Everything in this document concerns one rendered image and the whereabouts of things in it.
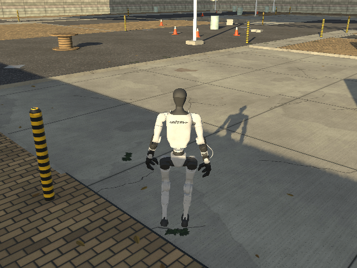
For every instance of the right robot forearm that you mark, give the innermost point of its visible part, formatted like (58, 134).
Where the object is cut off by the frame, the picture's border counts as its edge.
(204, 152)

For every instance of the right robot upper arm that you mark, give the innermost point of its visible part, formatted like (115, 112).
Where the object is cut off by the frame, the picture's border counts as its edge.
(198, 128)

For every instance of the left robot forearm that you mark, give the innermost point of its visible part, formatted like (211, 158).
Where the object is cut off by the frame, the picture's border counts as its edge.
(152, 148)

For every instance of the robot left hand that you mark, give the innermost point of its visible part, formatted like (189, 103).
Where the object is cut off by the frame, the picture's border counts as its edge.
(150, 161)

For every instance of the robot right hand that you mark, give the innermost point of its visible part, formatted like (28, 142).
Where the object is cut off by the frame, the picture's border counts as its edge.
(207, 169)

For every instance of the robot right thigh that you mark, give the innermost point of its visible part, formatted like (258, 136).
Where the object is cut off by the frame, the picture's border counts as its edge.
(191, 165)

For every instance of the robot head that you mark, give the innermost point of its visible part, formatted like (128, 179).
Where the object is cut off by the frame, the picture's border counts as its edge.
(179, 97)

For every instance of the left robot upper arm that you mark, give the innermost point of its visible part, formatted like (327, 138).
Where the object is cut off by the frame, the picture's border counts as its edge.
(158, 127)

